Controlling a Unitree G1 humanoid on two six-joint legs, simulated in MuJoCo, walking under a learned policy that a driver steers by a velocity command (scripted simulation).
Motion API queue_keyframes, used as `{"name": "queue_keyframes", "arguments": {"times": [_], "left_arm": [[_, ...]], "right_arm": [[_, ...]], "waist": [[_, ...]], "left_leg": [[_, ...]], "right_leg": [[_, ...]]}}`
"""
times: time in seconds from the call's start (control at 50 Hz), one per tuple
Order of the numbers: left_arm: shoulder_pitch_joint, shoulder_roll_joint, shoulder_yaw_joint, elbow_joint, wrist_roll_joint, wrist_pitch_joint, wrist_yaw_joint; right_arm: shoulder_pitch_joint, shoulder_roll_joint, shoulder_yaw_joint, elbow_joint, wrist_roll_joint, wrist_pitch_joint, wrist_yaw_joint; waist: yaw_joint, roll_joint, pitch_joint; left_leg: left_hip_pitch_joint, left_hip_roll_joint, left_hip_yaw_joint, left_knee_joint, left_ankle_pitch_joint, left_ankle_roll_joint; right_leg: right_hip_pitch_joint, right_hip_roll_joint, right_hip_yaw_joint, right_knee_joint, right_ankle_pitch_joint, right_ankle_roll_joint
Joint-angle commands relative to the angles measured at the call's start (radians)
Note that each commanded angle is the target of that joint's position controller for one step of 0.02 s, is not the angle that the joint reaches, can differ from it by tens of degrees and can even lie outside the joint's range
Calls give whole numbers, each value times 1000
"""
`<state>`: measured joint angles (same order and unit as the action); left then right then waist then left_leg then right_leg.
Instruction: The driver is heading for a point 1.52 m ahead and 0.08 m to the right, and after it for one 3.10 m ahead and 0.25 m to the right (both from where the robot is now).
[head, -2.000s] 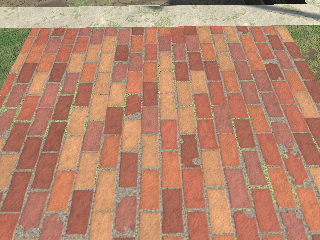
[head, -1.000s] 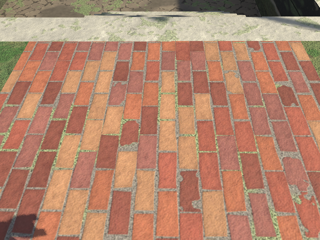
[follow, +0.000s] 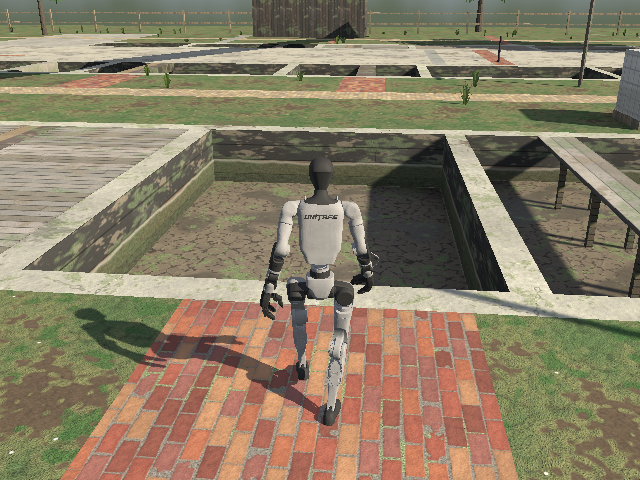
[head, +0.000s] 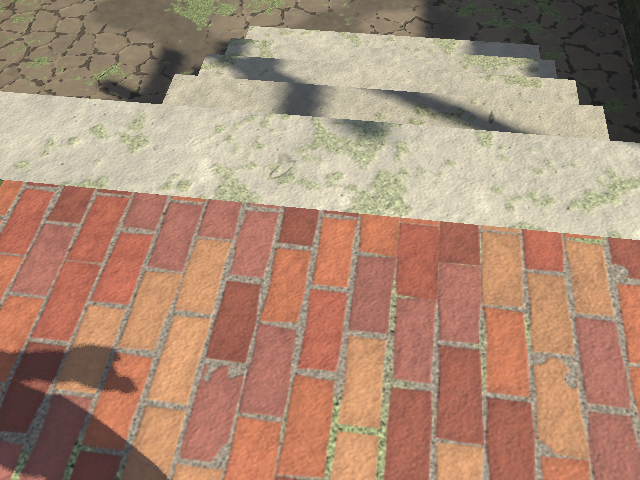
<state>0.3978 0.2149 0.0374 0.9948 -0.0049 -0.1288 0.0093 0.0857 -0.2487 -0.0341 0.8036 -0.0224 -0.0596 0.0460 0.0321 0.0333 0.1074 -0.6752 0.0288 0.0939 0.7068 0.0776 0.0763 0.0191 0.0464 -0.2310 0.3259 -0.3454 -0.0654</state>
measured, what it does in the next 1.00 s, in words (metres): walks ahead: left foot, then right foot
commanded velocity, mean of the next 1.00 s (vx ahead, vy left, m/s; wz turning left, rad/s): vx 0.08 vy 0.00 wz -0.14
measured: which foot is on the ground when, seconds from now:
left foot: up 0.00-0.06, down 0.08-0.72, up 0.74-1.00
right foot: down 0.00-0.08, up 0.10-0.70, down 0.72-1.00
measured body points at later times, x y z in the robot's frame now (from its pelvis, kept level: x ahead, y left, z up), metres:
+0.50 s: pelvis +0.18 -0.02 +0.00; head +0.20 +0.01 +0.45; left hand +0.22 +0.25 -0.14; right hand +0.33 -0.26 -0.11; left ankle +0.24 +0.03 -0.74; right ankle +0.25 -0.18 -0.69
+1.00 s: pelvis +0.20 -0.09 +0.01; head +0.24 -0.13 +0.46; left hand +0.34 +0.20 -0.08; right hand +0.30 -0.39 -0.11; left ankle +0.26 +0.07 -0.65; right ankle +0.16 -0.15 -0.74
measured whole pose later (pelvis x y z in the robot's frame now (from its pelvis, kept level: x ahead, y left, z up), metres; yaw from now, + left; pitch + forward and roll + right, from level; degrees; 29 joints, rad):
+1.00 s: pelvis +0.20 -0.09 +0.01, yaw -13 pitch +3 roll +2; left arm 0.32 0.32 0.09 0.70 -0.01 0.05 0.01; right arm 0.13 -0.32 -0.05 0.71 -0.03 0.05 -0.01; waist 0.02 0.03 0.05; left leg -0.58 -0.01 -0.08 1.06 -0.33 -0.06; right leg -0.20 0.14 0.22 0.42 -0.24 -0.10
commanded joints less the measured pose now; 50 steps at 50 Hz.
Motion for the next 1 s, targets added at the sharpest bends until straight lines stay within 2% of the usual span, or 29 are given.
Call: {"name": "queue_keyframes", "arguments": {"times": [0.02,0.04,0.06,0.08,0.1,0.12,0.14,0.16,0.18,0.2,0.24,0.28,0.32,0.36,0.44,0.48,0.52,0.6,0.66,0.7,0.72,0.74,0.76,0.78,0.8,0.82,0.86,0.9,1.0], "left_arm": [[-112,177,36,-111,-19,-15,29],[-136,193,44,-125,-18,-3,35],[-174,201,50,-145,-15,13,37],[-208,190,55,-149,-15,32,31],[-120,88,37,-176,15,49,22],[36,75,23,-218,10,65,25],[66,93,10,-209,20,75,31],[3,131,17,-208,36,84,31],[-76,144,25,-223,49,94,31],[-96,143,27,-236,54,113,32],[-109,118,19,-244,45,150,33],[-106,97,14,-248,34,158,29],[-129,102,16,-256,30,166,27],[-164,110,21,-265,31,177,25],[-166,82,12,-234,20,188,12],[-190,107,18,-242,14,187,6],[-194,137,27,-253,11,183,1],[-162,122,27,-266,12,172,-10],[-111,112,28,-273,3,168,-18],[-51,108,29,-269,3,162,-24],[-51,154,40,-278,17,157,-22],[-56,261,62,-313,28,149,-20],[9,347,91,-303,27,153,-17],[39,319,92,-291,25,155,-9],[-22,286,88,-299,15,161,-4],[-89,260,83,-318,12,170,-3],[-100,234,79,-339,-2,172,-3],[-49,247,88,-333,-9,170,-3],[-1,276,101,-338,-2,173,9]], "right_arm": [[209,-46,-11,15,-21,6,10],[299,-84,-27,30,-27,8,4],[425,-124,-49,62,-30,6,-8],[476,-160,-71,75,-19,-1,-25],[381,-244,-87,59,-1,3,-38],[351,-308,-101,12,2,11,-32],[231,-268,-102,-58,9,29,-42],[166,-178,-79,-82,20,45,-54],[148,-122,-59,-73,22,50,-58],[171,-106,-52,-63,21,45,-60],[211,-118,-53,-38,12,35,-58],[219,-144,-59,-40,3,30,-55],[219,-147,-59,-44,7,37,-56],[217,-141,-58,-48,10,51,-59],[194,-70,-23,-39,-10,62,-64],[179,-112,-31,-41,-20,64,-68],[178,-144,-40,-45,-14,70,-74],[164,-143,-43,-55,-4,68,-89],[128,-153,-48,-64,-2,71,-93],[99,-167,-56,-69,7,78,-94],[108,-160,-59,-72,8,78,-92],[139,-104,-49,-102,-9,85,-87],[11,-95,-37,-157,-14,92,-97],[9,-98,-33,-162,-10,94,-92],[20,-105,-34,-153,3,89,-85],[33,-123,-38,-141,7,83,-80],[49,-142,-43,-137,-8,82,-62],[32,-130,-36,-153,-6,86,-55],[-22,-144,-26,-188,-2,92,-61]], "waist": [[-117,-141,-159],[-161,-153,-204],[-220,-143,-256],[-267,-59,-242],[-130,161,-165],[-62,140,-394],[-46,29,-449],[-33,-101,-328],[-18,-162,-233],[-15,-136,-193],[-16,-102,-189],[-19,-67,-238],[-30,-20,-254],[-47,22,-242],[-65,60,-192],[-77,89,-144],[-81,76,-127],[-75,45,-138],[-50,59,-165],[-6,45,-166],[-8,-39,-126],[-47,-250,-119],[17,-274,-37],[3,-163,-46],[-24,-130,-50],[-48,-110,-63],[-39,-128,-136],[-18,-103,-172],[19,-142,-163]], "left_leg": [[428,-122,113,-74,81,34],[514,-131,86,-71,33,65],[609,-126,33,-113,21,101],[658,-77,-39,-234,130,149],[745,92,-286,-115,954,197],[920,275,-622,-173,1143,390],[868,338,-741,-290,707,435],[699,301,-702,-356,382,400],[563,238,-624,-393,223,341],[475,208,-561,-392,283,301],[390,147,-455,-388,388,234],[428,119,-404,-371,452,176],[474,96,-376,-376,378,118],[500,80,-379,-403,198,79],[468,89,-327,-506,-193,65],[446,109,-317,-525,-299,93],[490,152,-327,-500,-297,141],[567,217,-310,-428,-133,180],[577,228,-250,-349,35,157],[516,196,-165,-250,33,88],[406,142,-107,-135,-121,19],[156,11,1,99,-540,-76],[1,-112,-73,228,-718,-100],[0,-73,-140,351,-674,-108],[-12,-56,-158,380,-577,-111],[-13,-42,-164,377,-508,-117],[-5,-43,-151,415,-445,-127],[-28,-42,-153,426,-416,-133],[-78,-49,-183,318,-404,-140]], "right_leg": [[-169,-196,-26,178,1096,40],[-176,-223,-14,320,1114,49],[-192,-236,10,531,1001,57],[-250,-149,-6,856,554,74],[-529,13,5,1188,-298,105],[-655,28,224,1344,-292,128],[-685,-21,298,1333,-201,116],[-679,-59,296,1251,-151,115],[-661,-89,296,1151,-136,115],[-609,-106,291,1064,-118,113],[-519,-112,280,957,-77,107],[-509,-107,274,888,-25,99],[-534,-108,274,819,23,99],[-556,-108,276,762,49,105],[-460,-113,278,568,59,107],[-430,-81,265,522,7,96],[-455,-69,256,513,-57,84],[-438,-63,222,472,-137,62],[-356,-41,188,359,-135,41],[-239,-23,188,129,21,12],[-190,-82,341,-11,83,-20],[-84,-347,702,-49,345,-81],[-155,-429,841,-44,664,-210],[-130,-379,761,-1,760,-244],[-128,-308,683,8,690,-220],[-116,-241,624,15,648,-170],[-49,-187,585,54,786,-130],[4,-176,597,79,841,-109],[50,-149,700,94,772,-91]]}}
